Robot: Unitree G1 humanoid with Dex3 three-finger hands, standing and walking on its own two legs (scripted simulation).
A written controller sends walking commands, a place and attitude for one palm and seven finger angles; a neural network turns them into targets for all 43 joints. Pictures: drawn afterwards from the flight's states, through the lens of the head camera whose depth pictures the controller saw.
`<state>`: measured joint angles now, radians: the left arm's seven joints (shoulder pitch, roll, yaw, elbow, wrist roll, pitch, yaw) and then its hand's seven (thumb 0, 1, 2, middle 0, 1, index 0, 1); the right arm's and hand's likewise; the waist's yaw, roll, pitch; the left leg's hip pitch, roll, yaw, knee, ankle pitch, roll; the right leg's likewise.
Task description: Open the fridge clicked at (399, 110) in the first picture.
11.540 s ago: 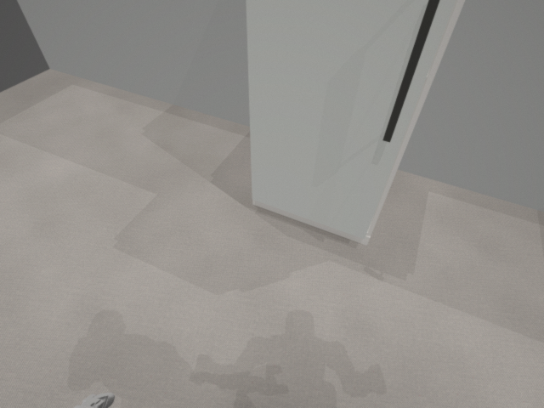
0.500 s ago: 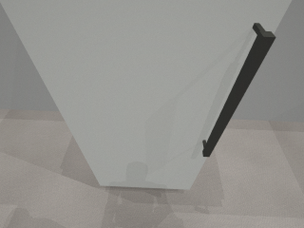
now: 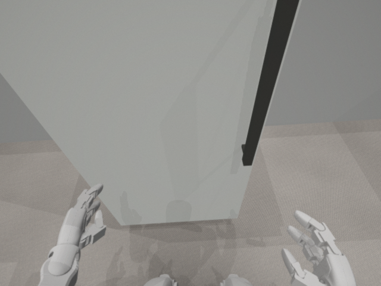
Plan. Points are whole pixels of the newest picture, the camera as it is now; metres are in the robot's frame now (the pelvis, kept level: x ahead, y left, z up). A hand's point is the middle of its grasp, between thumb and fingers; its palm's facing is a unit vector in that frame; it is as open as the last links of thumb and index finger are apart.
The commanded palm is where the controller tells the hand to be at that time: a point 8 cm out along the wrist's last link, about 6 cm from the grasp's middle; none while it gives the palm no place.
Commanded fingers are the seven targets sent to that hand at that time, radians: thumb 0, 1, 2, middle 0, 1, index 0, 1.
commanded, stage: raise the hand to about handle height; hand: right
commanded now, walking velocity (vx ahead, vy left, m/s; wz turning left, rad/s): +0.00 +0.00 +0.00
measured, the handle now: (260, 90) +0.46 -0.14 +0.17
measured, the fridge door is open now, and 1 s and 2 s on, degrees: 0 0 0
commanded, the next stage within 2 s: move the hooked fingers beside the handle in 1.62 s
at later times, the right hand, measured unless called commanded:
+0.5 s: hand (338, 222) +0.22 -0.24 +0.08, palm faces +0.06 +0.99 -0.11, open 11.9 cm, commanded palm +0.20 -0.29 +0.08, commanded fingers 0.00 0.27 -0.40 0.28 1.05 0.28 1.05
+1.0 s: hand (363, 196) +0.26 -0.28 +0.11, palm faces -0.01 +1.00 -0.07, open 13.9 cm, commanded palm +0.24 -0.33 +0.12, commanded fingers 0.00 0.50 -0.30 0.30 1.20 0.30 1.20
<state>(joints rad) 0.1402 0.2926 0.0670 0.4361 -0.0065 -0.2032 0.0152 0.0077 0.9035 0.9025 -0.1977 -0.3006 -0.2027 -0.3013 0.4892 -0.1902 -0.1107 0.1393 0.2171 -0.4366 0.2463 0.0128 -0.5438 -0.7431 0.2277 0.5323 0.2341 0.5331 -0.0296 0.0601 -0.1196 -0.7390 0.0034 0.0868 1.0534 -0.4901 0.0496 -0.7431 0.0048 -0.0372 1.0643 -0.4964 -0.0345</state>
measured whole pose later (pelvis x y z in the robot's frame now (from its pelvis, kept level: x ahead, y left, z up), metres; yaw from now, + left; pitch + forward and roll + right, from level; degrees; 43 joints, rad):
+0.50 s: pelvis -0.01 -0.02 +0.01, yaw +0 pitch +10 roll +3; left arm 0.33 0.27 -0.02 0.57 -0.03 -0.21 0.06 0.01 0.90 0.90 -0.20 -0.30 -0.21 -0.30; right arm 0.35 -0.29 -0.23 -0.02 0.28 -0.37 0.23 0.00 0.04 -0.50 0.26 0.91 0.27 0.91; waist 0.01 -0.03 -0.10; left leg -0.70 0.00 0.10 0.95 -0.43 0.02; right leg -0.74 0.01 -0.02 1.01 -0.46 -0.06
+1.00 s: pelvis +0.01 -0.02 +0.03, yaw -1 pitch +7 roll +3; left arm 0.25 0.26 -0.07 0.55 -0.05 -0.25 0.09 0.01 0.90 0.90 -0.20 -0.30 -0.21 -0.30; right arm 0.12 -0.40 -0.35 0.21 0.35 -0.19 0.47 -0.01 0.48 -0.31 0.30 1.19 0.30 1.19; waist -0.03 -0.04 -0.07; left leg -0.54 -0.01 0.10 0.80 -0.38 0.02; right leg -0.58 0.01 -0.01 0.87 -0.42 -0.06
